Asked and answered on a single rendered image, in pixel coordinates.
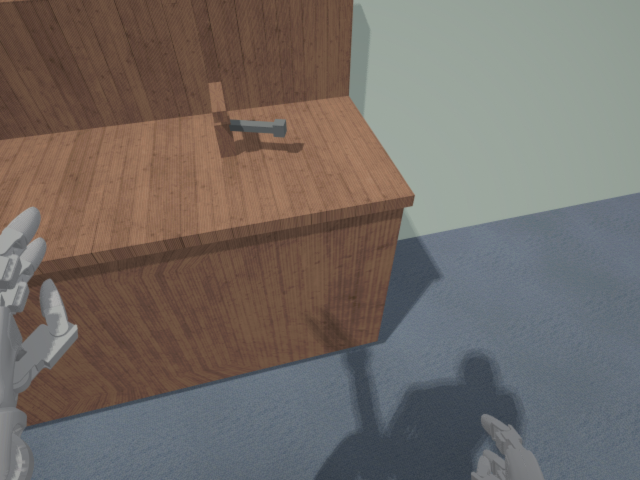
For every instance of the counter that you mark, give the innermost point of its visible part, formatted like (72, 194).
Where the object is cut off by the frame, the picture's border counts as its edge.
(184, 252)

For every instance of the left robot forearm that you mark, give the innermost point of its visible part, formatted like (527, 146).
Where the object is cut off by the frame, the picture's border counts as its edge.
(16, 457)

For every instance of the right robot hand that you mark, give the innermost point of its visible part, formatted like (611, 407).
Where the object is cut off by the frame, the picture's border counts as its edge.
(519, 463)

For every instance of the tap lever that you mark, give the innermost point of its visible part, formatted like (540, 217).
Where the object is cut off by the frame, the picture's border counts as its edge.
(277, 128)

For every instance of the left robot hand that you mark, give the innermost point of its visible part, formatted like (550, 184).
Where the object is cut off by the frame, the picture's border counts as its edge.
(47, 344)

